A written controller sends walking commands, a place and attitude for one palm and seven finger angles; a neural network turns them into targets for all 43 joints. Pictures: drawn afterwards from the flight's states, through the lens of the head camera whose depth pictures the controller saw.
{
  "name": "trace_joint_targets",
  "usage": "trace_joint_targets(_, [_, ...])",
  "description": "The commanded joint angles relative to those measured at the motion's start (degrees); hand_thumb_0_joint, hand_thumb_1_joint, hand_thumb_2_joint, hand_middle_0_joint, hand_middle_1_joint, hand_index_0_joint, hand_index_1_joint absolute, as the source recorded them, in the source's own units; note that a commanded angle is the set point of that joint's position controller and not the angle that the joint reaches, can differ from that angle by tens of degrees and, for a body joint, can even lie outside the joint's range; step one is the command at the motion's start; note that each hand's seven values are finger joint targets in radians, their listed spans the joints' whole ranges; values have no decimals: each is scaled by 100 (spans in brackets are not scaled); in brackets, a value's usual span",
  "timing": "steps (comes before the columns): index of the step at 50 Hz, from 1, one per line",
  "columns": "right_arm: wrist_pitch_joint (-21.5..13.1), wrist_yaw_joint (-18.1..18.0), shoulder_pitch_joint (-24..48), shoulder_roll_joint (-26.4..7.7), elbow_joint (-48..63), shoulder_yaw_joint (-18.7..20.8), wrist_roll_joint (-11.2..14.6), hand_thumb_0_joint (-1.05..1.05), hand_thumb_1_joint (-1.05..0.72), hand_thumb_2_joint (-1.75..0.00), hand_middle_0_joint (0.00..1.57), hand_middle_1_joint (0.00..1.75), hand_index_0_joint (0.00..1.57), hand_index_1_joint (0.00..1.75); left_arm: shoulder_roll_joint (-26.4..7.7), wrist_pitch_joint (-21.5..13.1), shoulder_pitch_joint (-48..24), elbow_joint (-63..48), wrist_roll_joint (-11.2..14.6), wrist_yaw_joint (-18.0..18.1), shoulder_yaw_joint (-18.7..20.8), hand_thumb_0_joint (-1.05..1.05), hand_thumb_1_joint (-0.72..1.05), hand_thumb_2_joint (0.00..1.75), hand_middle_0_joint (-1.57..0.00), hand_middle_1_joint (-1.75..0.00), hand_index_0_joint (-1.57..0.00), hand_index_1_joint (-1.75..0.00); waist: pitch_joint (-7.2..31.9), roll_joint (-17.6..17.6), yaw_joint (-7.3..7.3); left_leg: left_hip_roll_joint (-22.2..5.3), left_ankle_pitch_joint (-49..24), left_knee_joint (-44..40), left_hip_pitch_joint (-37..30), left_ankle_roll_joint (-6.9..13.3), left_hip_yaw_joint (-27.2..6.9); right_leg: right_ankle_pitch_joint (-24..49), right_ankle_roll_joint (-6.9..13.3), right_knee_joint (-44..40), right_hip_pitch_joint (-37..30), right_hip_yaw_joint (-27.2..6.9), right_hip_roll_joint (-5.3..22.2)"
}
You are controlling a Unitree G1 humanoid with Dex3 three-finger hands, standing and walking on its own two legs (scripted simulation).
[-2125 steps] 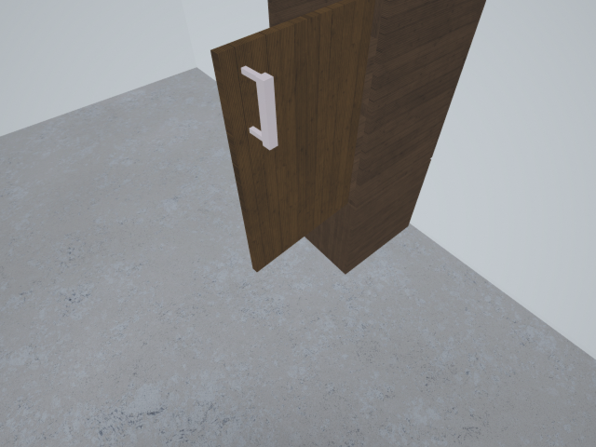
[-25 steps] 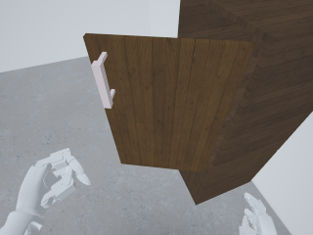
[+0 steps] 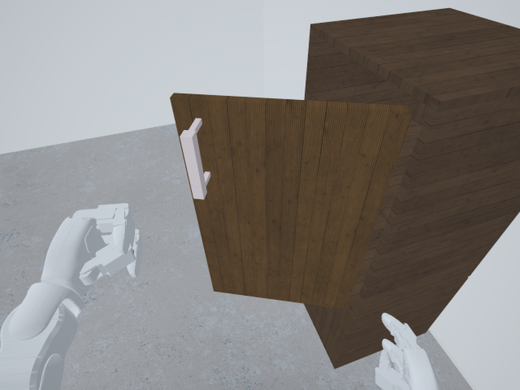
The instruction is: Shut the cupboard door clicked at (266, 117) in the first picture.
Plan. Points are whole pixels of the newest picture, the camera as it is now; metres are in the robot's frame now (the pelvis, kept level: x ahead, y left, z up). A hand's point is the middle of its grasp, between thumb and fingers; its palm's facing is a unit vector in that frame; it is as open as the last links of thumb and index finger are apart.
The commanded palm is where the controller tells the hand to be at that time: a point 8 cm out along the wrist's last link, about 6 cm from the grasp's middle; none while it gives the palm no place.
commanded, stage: raise the hand and make a fist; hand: left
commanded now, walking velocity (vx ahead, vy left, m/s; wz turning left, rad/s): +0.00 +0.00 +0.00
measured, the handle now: (198, 159) +0.44 +0.16 +0.16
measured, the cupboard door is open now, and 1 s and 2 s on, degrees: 62 62 62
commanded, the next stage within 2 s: bring the fist close to the handle in 0.36 s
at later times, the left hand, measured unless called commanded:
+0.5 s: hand (138, 258) +0.23 +0.19 +0.16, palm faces +0.01 -1.00 -0.08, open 3.1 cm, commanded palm +0.20 +0.23 +0.16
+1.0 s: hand (170, 218) +0.29 +0.17 +0.16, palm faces -0.02 -1.00 -0.05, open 3.1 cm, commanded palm +0.27 +0.21 +0.16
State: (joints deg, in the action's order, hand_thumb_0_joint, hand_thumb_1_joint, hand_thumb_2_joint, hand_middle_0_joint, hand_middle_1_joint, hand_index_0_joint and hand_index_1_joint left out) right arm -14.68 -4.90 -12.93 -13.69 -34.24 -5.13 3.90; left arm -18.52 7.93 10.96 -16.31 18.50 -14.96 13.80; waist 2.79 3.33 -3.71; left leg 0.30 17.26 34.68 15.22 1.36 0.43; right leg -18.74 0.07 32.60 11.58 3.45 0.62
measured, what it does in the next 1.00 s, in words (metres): stands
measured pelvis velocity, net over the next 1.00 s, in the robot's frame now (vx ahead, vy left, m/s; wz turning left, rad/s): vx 0.01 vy -0.01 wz -0.02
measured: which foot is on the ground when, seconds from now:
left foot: down 0.00-1.00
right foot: down 0.00-1.00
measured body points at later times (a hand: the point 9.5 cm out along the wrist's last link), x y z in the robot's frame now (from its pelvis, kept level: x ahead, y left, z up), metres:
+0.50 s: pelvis +0.00 -0.01 +0.00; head -0.04 -0.03 +0.45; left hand +0.22 +0.24 +0.16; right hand +0.19 -0.23 -0.06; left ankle +0.02 +0.10 -0.73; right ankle -0.01 -0.12 -0.73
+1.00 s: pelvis +0.01 -0.01 +0.00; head -0.02 -0.03 +0.45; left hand +0.29 +0.22 +0.16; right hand +0.19 -0.24 -0.06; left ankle +0.02 +0.10 -0.73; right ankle -0.01 -0.12 -0.73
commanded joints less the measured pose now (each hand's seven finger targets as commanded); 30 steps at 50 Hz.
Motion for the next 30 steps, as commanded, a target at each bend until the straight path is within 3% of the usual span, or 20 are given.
trace_joint_targets(1, [-297, -19, 895, -653, 963, 292, 45, 0, -90, -90, 20, 30, 20, 30, -706, -75, -912, -869, 112, -25, 473, 0, 90, 90, -130, -150, -130, -150, 401, -330, 5, -30, -905, -714, -482, 50, -188, 970, 53, -657, 188, -13, -72])
trace_joint_targets(4, [-258, -2, 926, -659, 990, 305, 54, 0, -90, -90, 20, 30, 20, 30, -669, 8, -930, -982, 127, -20, 466, 0, 90, 90, -130, -150, -130, -150, 299, -289, 17, -15, -805, -745, -499, 41, -183, 855, 45, -699, 256, -14, -79])
trace_joint_targets(5, [-251, 8, 940, -702, 989, 332, 45, 0, -90, -90, 20, 30, 20, 30, -913, -23, -916, -1096, 91, 25, 612, 0, 90, 90, -130, -150, -130, -150, 298, -397, -1, -46, -828, -712, -478, 39, -174, 831, 51, -745, 192, -91, -61])
trace_joint_targets(6, [-237, 10, 958, -659, 1031, 324, 34, 0, -90, -90, 20, 30, 20, 30, -735, -37, -978, -1197, 59, 43, 492, 0, 90, 90, -130, -150, -130, -150, 404, -282, 4, -16, -846, -715, -538, 59, -137, 823, 42, -724, 192, -74, -62])
trace_joint_targets(9, [-256, 4, 928, -645, 1044, 323, 8, 0, -90, -90, 20, 30, 20, 30, -802, -182, -1180, -1464, 6, 161, 524, 0, 90, 90, -130, -150, -130, -150, 426, -23, 20, -14, -826, -762, -639, 35, -152, 774, 54, -703, 207, -26, -86])
trace_joint_targets(10, [-268, -15, 916, -688, 991, 342, -13, 0, -90, -90, 20, 30, 20, 30, -1057, -223, -1085, -1398, -9, 220, 718, 0, 90, 90, -130, -150, -130, -150, 346, -208, 10, -32, -783, -708, -582, 48, -147, 708, 45, -786, 227, -113, -72])
trace_joint_targets(11, [-261, -9, 912, -646, 1007, 322, -13, 0, -90, -90, 20, 30, 20, 30, -798, -251, -1127, -1425, -50, 222, 503, 0, 90, 90, -130, -150, -130, -150, 395, -70, 33, -21, -756, -760, -617, 50, -135, 636, 48, -756, 222, -62, -79])
trace_joint_targets(13, [-278, -18, 886, -653, 981, 322, -10, 0, -90, -90, 20, 30, 20, 30, -789, -297, -1129, -1374, -43, 249, 508, 0, 90, 90, -130, -150, -130, -150, 303, 51, 45, -14, -660, -795, -622, 33, -148, 553, 54, -780, 262, -45, -93])
trace_joint_targets(14, [-288, -24, 883, -654, 972, 332, -8, 0, -90, -90, 20, 30, 20, 30, -755, -315, -1118, -1355, -42, 237, 473, 0, 90, 90, -130, -150, -130, -150, 272, 30, 59, -11, -724, -781, -646, 37, -142, 657, 54, -767, 257, -38, -94])
trace_joint_targets(15, [-294, -33, 864, -704, 940, 359, -13, 0, -90, -90, 20, 30, 20, 30, -971, -328, -1058, -1340, -50, 251, 615, 0, 90, 90, -130, -150, -130, -150, 330, -110, 45, -33, -753, -730, -622, 46, -132, 680, 46, -816, 208, -117, -71])
trace_joint_targets(16, [-291, -23, 883, -666, 955, 336, -12, 0, -90, -90, 20, 30, 20, 30, -766, -318, -1066, -1328, -69, 221, 451, 0, 90, 90, -130, -150, -130, -150, 315, -64, 61, -12, -766, -755, -623, 54, -121, 693, 44, -794, 209, -82, -73])
trace_joint_targets(19, [-302, -36, 889, -676, 957, 333, 6, 0, -90, -90, 20, 30, 20, 30, -726, -269, -1093, -1244, -12, 155, 417, 0, 90, 90, -130, -150, -130, -150, 254, 45, 64, 2, -654, -766, -622, 43, -126, 595, 38, -819, 269, -84, -74])
trace_joint_targets(20, [-308, -49, 880, -717, 918, 354, 0, 0, -90, -90, 20, 30, 20, 30, -925, -263, -1026, -1172, -13, 160, 558, 0, 90, 90, -130, -150, -130, -150, 184, -240, 74, -27, -647, -709, -559, 55, -132, 552, 23, -893, 275, -166, -53])
trace_joint_targets(21, [-306, -46, 913, -683, 956, 350, 0, 0, -90, -90, 20, 30, 20, 30, -717, -255, -1042, -1240, -27, 132, 395, 0, 90, 90, -130, -150, -130, -150, 281, -126, 74, -5, -668, -720, -601, 64, -104, 552, 17, -859, 260, -138, -50])
trace_joint_targets(24, [-330, -53, 900, -689, 947, 344, -6, 0, -90, -90, 20, 30, 20, 30, -699, -254, -1166, -1247, 30, 118, 415, 0, 90, 90, -130, -150, -130, -150, 343, -153, 87, 4, -763, -699, -661, 66, -130, 744, 9, -791, 278, -96, -66])
trace_joint_targets(25, [-331, -59, 871, -733, 882, 364, -9, 0, -90, -90, 20, 30, 20, 30, -947, -263, -1192, -1123, 31, 145, 604, 0, 90, 90, -130, -150, -130, -150, 274, -330, 100, -31, -747, -636, -582, 60, -125, 706, -1, -850, 281, -189, -37])
trace_joint_targets(26, [-320, -60, 887, -705, 887, 352, -15, 0, -90, -90, 20, 30, 20, 30, -819, -269, -1333, -1075, 16, 135, 516, 0, 90, 90, -130, -150, -130, -150, 350, -307, 108, -3, -727, -649, -586, 71, -110, 647, -9, -834, 277, -177, -33])
trace_joint_targets(30, [-292, -79, 870, -741, 823, 362, -5, 0, -90, -90, 20, 30, 20, 30, -993, -306, -1640, -763, -15, 151, 610, 0, 90, 90, -130, -150, -130, -150, 301, -219, 116, -18, -772, -626, -578, 59, -122, 718, 11, -796, 302, -192, -34])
